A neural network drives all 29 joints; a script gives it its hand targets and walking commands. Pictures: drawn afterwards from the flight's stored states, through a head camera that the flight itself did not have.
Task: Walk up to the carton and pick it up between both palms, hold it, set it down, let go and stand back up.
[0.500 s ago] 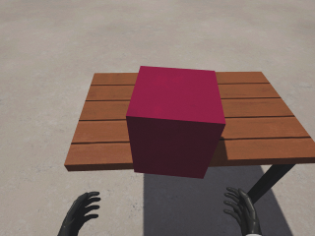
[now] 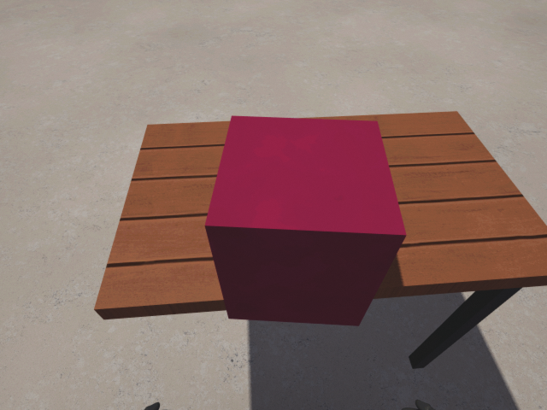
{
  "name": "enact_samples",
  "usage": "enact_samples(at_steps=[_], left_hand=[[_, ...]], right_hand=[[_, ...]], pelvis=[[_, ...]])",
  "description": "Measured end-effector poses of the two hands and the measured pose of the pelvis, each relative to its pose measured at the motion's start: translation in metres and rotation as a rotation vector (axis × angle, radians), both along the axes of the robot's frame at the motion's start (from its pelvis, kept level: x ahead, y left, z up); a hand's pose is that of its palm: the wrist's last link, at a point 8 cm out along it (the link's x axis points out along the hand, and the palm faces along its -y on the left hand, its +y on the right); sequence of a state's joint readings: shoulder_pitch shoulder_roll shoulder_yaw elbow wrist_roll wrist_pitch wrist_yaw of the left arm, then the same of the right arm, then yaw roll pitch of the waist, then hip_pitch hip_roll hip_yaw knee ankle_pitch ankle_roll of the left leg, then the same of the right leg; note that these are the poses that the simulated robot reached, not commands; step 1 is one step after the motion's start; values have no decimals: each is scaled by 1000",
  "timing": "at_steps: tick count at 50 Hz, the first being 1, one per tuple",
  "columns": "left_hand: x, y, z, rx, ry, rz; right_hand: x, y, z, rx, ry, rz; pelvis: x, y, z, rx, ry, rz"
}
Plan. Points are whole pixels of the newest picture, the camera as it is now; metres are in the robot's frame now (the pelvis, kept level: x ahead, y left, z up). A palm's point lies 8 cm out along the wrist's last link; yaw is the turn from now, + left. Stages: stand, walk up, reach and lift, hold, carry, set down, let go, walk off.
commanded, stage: stand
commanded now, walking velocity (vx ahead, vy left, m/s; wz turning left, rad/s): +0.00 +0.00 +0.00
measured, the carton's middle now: (298, 226) +0.36 -0.02 +0.07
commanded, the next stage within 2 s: none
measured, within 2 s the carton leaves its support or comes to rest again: neither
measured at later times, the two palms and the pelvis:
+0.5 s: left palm out of the picture -0.04 +0.21 -0.14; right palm out of the picture -0.03 -0.22 -0.15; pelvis +0.02 +0.00 +0.00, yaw +1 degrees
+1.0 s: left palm out of the picture -0.08 +0.17 -0.15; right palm out of the picture -0.07 -0.20 -0.15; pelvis +0.00 -0.01 +0.00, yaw +2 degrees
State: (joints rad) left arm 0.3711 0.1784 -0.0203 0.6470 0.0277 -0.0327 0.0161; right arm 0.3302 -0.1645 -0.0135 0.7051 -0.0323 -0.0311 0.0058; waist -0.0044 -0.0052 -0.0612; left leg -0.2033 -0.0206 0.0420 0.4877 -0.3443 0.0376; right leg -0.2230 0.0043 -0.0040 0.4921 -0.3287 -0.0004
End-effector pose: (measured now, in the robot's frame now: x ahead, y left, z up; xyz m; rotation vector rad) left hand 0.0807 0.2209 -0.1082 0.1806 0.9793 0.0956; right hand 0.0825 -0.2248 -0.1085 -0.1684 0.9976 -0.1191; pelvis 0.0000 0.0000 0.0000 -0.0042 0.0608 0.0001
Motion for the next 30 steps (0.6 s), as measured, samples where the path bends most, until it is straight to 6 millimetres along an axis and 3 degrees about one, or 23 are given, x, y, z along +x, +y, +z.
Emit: enact_samples(at_steps=[7,14,23,30], left_hand=[[-27,11,-22,22,117,73],[-67,12,-30,29,251,134],[-116,-7,-33,-7,410,175],[-135,-27,-37,-55,470,181]], right_hand=[[-26,-17,-21,-31,101,-63],[-63,-17,-34,-23,245,-98],[-106,-2,-39,11,405,-107],[-127,11,-39,38,471,-99]], pelvis=[[20,-2,-8,2,-24,6],[24,-2,-8,4,-33,11],[20,-3,-4,5,-44,17],[15,-5,-1,4,-58,22]])
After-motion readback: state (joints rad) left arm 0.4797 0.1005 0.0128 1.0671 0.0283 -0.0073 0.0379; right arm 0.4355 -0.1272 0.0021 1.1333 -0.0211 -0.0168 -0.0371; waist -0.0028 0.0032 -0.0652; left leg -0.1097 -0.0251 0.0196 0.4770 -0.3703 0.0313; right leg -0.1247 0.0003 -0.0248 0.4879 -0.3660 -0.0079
